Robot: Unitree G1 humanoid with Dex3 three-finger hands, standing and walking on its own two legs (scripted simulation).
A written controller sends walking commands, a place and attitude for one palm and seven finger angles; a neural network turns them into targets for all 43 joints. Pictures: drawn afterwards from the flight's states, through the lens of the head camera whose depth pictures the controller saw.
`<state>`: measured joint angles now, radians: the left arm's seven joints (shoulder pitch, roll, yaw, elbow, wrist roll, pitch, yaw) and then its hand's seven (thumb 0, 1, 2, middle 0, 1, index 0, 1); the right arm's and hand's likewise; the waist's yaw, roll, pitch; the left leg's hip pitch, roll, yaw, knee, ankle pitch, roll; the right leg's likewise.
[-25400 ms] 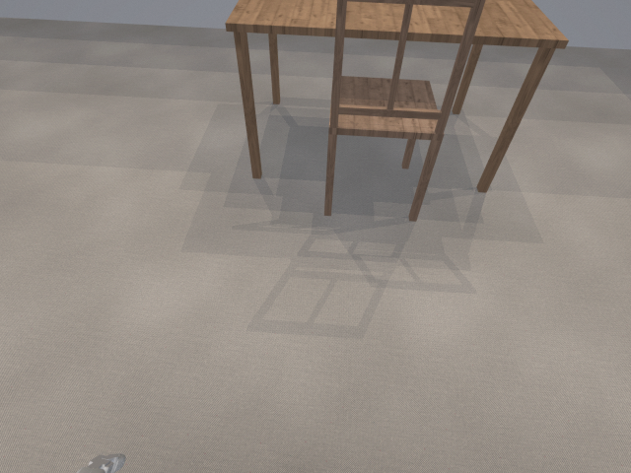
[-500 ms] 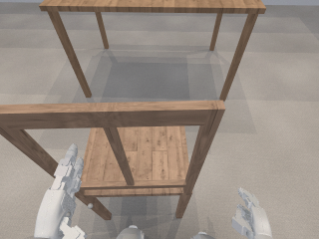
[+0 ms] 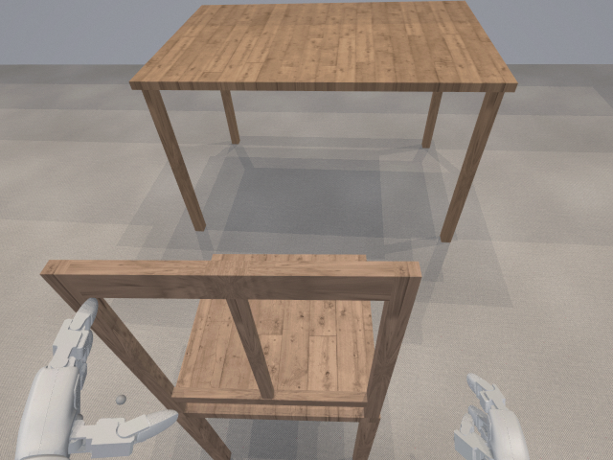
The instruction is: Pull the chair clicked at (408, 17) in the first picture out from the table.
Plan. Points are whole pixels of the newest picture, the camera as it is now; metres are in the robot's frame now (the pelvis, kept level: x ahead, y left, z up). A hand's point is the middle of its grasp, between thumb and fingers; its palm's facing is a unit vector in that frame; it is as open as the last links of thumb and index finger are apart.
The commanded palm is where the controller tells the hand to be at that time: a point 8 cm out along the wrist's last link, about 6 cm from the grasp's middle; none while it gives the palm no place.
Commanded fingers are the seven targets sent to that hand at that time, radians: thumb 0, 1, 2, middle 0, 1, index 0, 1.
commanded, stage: draw the hand back to the body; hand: left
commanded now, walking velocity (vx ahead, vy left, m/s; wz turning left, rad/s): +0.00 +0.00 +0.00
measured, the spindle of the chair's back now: (255, 354) +0.28 +0.12 -0.05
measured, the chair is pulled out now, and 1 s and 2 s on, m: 0.67 0.67 0.67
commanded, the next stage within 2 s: step back with the hand held close in 0.74 s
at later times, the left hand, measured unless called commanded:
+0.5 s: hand (48, 312) +0.20 +0.26 +0.19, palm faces +0.54 -0.73 -0.42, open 7.7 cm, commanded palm +0.14 +0.29 +0.19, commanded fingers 0.00 0.90 0.90 -0.20 -0.30 -0.20 -0.30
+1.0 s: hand (58, 305) +0.21 +0.25 +0.19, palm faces +0.44 -0.76 -0.48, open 7.5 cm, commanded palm +0.14 +0.29 +0.19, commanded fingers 0.00 0.90 0.90 -0.20 -0.30 -0.20 -0.30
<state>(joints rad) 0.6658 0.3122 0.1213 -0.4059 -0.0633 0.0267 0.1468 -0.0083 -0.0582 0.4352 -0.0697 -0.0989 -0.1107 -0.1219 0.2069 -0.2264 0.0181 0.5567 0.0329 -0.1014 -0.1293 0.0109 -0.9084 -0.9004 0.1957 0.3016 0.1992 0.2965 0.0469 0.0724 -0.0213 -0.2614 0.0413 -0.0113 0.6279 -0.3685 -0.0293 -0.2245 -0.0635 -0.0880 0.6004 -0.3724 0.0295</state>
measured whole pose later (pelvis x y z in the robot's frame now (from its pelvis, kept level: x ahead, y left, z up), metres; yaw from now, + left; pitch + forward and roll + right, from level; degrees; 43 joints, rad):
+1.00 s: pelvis -0.01 -0.01 +0.01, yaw -1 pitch -1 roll -1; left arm 0.47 0.37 0.41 -0.42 -0.07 -0.13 0.13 0.01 0.88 0.90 -0.21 -0.30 -0.21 -0.30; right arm 0.15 -0.24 -0.02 0.61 0.03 -0.07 -0.07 0.01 -0.91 -0.90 0.20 0.30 0.20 0.30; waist 0.03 0.10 0.05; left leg -0.17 0.06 0.01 0.49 -0.29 -0.04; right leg -0.14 -0.03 -0.07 0.45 -0.28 0.02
